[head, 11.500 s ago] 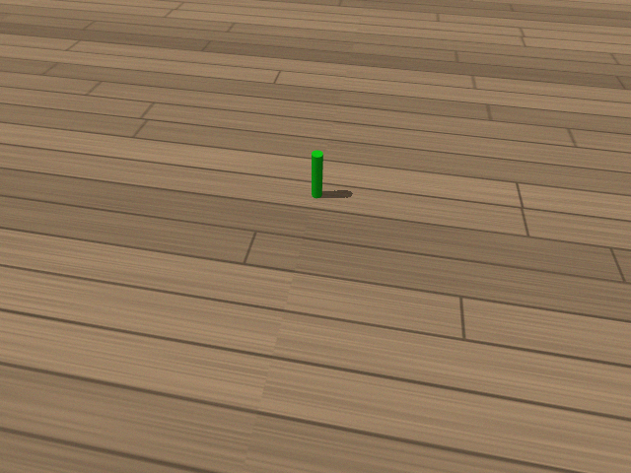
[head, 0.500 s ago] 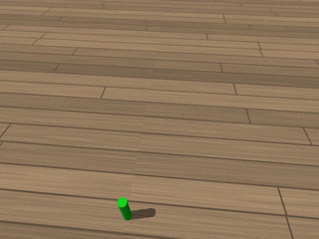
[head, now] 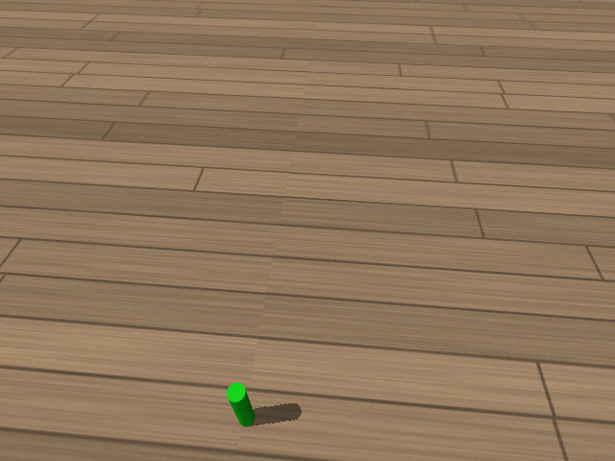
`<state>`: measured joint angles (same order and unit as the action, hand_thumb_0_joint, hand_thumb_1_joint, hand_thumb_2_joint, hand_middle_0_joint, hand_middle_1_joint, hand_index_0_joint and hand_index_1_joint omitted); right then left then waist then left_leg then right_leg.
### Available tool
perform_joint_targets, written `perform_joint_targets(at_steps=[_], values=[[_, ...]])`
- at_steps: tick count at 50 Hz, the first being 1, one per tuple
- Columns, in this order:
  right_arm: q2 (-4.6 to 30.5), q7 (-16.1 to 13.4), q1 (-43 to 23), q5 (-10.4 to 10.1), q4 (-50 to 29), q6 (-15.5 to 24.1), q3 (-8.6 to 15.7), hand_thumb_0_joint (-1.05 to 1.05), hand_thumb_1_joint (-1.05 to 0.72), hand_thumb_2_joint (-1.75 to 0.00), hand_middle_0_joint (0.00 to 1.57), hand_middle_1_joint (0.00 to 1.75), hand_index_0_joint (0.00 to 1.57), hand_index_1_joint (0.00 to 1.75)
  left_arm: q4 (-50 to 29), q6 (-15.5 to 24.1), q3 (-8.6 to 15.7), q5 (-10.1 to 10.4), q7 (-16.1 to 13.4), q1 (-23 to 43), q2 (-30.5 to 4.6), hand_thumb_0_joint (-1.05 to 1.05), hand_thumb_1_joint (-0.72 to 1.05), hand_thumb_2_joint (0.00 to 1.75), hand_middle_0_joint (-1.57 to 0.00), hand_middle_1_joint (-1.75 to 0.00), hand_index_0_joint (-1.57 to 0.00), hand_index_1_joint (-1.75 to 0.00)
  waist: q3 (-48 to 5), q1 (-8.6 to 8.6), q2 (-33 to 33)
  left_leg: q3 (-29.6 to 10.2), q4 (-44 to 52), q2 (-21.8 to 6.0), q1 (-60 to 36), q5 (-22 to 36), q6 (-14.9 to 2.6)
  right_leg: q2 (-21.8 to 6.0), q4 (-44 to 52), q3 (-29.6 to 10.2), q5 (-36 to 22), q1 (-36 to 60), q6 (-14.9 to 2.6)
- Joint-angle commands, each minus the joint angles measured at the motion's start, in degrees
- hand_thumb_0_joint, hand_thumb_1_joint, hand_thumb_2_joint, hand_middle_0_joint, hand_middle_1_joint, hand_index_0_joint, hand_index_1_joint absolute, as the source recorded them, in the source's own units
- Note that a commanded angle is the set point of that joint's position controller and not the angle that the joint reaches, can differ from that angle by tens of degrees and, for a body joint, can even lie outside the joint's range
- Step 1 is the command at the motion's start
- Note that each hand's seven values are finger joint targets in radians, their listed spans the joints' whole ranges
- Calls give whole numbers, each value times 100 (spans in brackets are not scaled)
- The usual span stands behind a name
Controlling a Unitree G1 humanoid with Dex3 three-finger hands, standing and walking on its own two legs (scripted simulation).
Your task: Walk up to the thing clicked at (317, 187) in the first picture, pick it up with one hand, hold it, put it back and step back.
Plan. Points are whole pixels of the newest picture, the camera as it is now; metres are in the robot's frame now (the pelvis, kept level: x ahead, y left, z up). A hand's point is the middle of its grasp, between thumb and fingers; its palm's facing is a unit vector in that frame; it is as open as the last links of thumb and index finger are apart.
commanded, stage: stand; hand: left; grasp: from the side
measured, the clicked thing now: (241, 406) +0.39 +0.21 -0.67
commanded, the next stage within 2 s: go down in 0.08 s
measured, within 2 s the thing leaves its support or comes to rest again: neither
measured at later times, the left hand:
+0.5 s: hand out of the picture +0.17 +0.26 -0.17, palm faces +0.06 -0.94 -0.33, open 12.8 cm
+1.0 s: hand out of the picture +0.15 +0.28 -0.20, palm faces +0.07 -0.94 -0.32, open 17.2 cm
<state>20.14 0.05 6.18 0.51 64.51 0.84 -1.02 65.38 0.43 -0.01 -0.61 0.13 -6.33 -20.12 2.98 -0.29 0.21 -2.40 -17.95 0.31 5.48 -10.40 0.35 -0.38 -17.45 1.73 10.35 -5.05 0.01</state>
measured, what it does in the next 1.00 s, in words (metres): lowers itself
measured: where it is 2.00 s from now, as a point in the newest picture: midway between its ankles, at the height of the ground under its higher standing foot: outside the picture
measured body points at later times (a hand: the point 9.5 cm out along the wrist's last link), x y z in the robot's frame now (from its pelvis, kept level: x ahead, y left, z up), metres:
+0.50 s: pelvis -0.01 +0.00 -0.03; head +0.05 +0.01 +0.41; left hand +0.16 +0.31 -0.15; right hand +0.08 -0.26 -0.15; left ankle -0.01 +0.12 -0.75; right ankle -0.01 -0.12 -0.75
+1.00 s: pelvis +0.00 +0.02 -0.09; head +0.08 +0.04 +0.35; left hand +0.15 +0.33 -0.18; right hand +0.17 -0.23 -0.16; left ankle -0.01 +0.12 -0.75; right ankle -0.01 -0.12 -0.75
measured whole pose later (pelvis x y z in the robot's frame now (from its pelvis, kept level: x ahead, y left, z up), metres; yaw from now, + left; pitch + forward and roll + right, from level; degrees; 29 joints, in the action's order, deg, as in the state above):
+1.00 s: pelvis +0.00 +0.02 -0.09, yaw -1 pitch +16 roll -3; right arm 13.2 -3.7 11.8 -0.7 30.6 8.2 -0.1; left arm 21.8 -14.2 13.7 -0.3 3.2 -16.7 -19.9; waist -6.8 1.8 -0.4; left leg -2.5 -63.7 -0.2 48.6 -31.1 -0.7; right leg 0.5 -59.8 1.8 29.0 -46.8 0.9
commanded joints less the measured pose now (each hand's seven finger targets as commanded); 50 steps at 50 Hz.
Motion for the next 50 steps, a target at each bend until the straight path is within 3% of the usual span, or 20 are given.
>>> perform_joint_targets(at_steps=[1, 8, 9, 10, 11, 12, 13, 15, 17, 18, 20, 23, 26, 28, 33, 35, 38, 42, 46, 50], values=[[1236, -86, -188, -13, -306, 99, 228, 0, -90, -90, 20, 30, 20, 30, -319, 128, 243, 19, -58, 216, -1224, 0, 90, 90, -20, -30, -20, -30, -450, 14, 12, -524, 241, -749, 65, 1035, -153, -743, 197, -588, -790, 147, -128], [1235, -85, -202, -22, -311, 106, 223, 0, -90, -90, 20, 30, 20, 30, -333, 141, 231, 14, -63, 176, -1195, 0, 90, 90, -20, -30, -20, -30, -499, 7, 38, -520, 224, -758, 5, 1197, -168, -760, 189, -596, -993, 188, -111], [1230, -91, -162, -12, -317, 109, 228, 0, -98, -92, 21, 30, 21, 30, -342, 132, 251, 2, -66, 204, -1241, 0, 82, 82, -28, -22, -28, -22, -546, 27, -3, -501, 219, -761, 24, 1277, -169, -765, 148, -584, -1062, 268, -123], [277, -200, -102, -384, -1909, 389, 31, 0, -97, -92, 20, 30, 20, 30, -2352, 675, 263, 317, -142, 2215, -321, 0, 74, 74, -20, -14, -20, -14, -134, 737, 145, 305, -217, 11, 676, 238, -99, 8, -275, -111, -620, -1314, -61], [449, -244, 198, -375, -1556, 371, 62, 0, -98, -92, 20, 30, 20, 30, -1928, 627, 346, 330, -173, 2744, -512, 0, 66, 66, -12, -6, -12, -6, -327, 578, -8, 306, -352, 71, 703, 19, -121, -3, -353, -68, -353, -1079, -43], [588, -272, 367, -345, -1454, 304, 130, 0, -102, -93, 20, 30, 20, 30, -843, 391, 647, 223, -195, 1781, -915, 0, 58, 58, -4, 0, -4, 0, -209, 498, -279, 313, -513, 116, 976, -176, -146, 48, -419, -7, -62, -1218, -64], [626, -264, 413, -340, -1650, 255, 222, 0, -100, -93, 20, 30, 20, 30, -590, 305, 879, 163, -133, 1288, -1129, 0, 50, 50, -3, -1, -3, -1, -248, 246, -300, 336, -731, 53, 1197, -71, -143, 57, -609, 35, -27, -1228, -72], [607, -324, 591, -274, -1935, 284, 380, 0, -99, -92, 20, 30, 20, 30, -1352, 367, 1122, 12, -50, 1820, -1605, 0, 34, 34, -2, -2, -2, -2, -1183, 132, -146, 321, -1034, 89, 1184, 125, -147, 8, -958, -66, -252, -1149, -62], [560, -274, 753, -186, -2082, 323, 466, 0, -96, -92, 20, 30, 20, 30, -457, 172, 1207, -182, 72, 851, -1316, 0, 23, 20, -1, -4, -2, -3, -1300, 149, -118, 261, -1453, 116, 1694, 273, -125, 13, -1397, -80, -466, -1393, -87], [546, -230, 761, -145, -2207, 328, 531, 0, -96, -92, 20, 30, 20, 30, -492, 113, 1376, -270, 116, 547, -1351, 0, 19, 19, -1, -3, -1, -3, -1507, -35, -66, 259, -1638, 147, 1890, 370, -122, 7, -1561, -91, -512, -1346, -110], [502, -210, 709, -172, -2559, 344, 561, 0, -93, -91, 20, 30, 20, 30, -1046, 11, 1656, -297, 112, 449, -1540, 0, 10, 17, -2, -3, -2, -3, -1945, -217, 354, 269, -1711, 168, 1867, 519, -56, 46, -1728, -104, -528, -1201, -162], [453, -178, 556, -191, -2930, 358, 515, 0, -92, -90, 20, 30, 20, 30, -1289, -307, 1506, -256, 156, 516, -1162, 0, -6, 12, -4, -2, -3, -3, -1564, -53, 256, 234, -1969, 106, 2318, 195, -49, 102, -1903, -67, -145, -1742, -167], [418, -164, 480, -219, -3237, 425, 532, 0, -90, -90, 20, 30, 20, 30, -1783, -438, 1710, -209, 234, 371, -1346, 0, -24, 8, -5, -1, -4, -2, -1553, -56, 217, 203, -2350, 64, 2753, -163, -66, 118, -2264, -37, 286, -2235, -167], [385, -173, 579, -223, -3388, 504, 550, 0, -89, -90, 20, 30, 20, 30, -2208, -461, 1627, -143, 319, 196, -1088, 0, -32, 6, -6, -3, -5, -4, -1733, 38, 95, 186, -2572, 22, 2860, -251, -86, 139, -2524, -13, 372, -2459, -157], [342, -290, 713, -232, -3648, 693, 580, 0, -88, -89, 20, 30, 20, 30, -3659, -571, 1693, -54, 386, 151, -1142, 0, -44, 4, -7, -3, -6, -4, -2121, 169, 289, 125, -2964, -39, 2919, -261, -91, 139, -2957, -22, 365, -2946, -145], [337, -338, 715, -229, -3739, 749, 573, 0, -88, -89, 20, 30, 20, 30, -3892, -706, 1731, -57, 346, -245, -1118, 0, -48, 2, -7, -3, -6, -4, -2060, 198, 282, 91, -3057, -66, 2990, -223, -88, 147, -3066, 9, 356, -3090, -143], [331, -391, 727, -213, -3819, 818, 561, 0, -88, -89, 20, 30, 20, 30, -4447, -869, 1790, -56, 297, -486, -1194, 0, -49, 1, -7, -2, -6, -4, -2291, 180, 408, 55, -3201, -99, 2972, -41, -63, 140, -3262, 22, 270, -3133, -155], [323, -439, 722, -167, -3910, 895, 523, 0, -86, -89, 20, 30, 20, 30, -4757, -1074, 1860, -54, 256, -763, -1182, 0, -53, 0, -8, -2, -7, -3, -2149, 196, 624, -80, -3341, -167, 3097, 116, -13, 156, -3542, 80, 299, -3439, -157], [290, -464, 757, -145, -4033, 956, 505, 0, -86, -89, 20, 30, 20, 30, -5127, -1237, 1868, 1, 248, -1138, -1089, 0, -51, 1, -8, -2, -7, -3, -2361, 197, 663, -113, -3550, -186, 3048, 616, -12, 164, -3728, 119, 89, -3534, -169], [269, -472, 709, -137, -4129, 1004, 473, 0, -88, -89, 20, 30, 20, 30, -5277, -1388, 1880, 84, 273, -1317, -995, 0, -51, 1, -8, -1, -7, -2, -2262, 250, 620, -133, -3692, -169, 3315, 497, -35, 164, -3819, 137, 149, -3673, -165]])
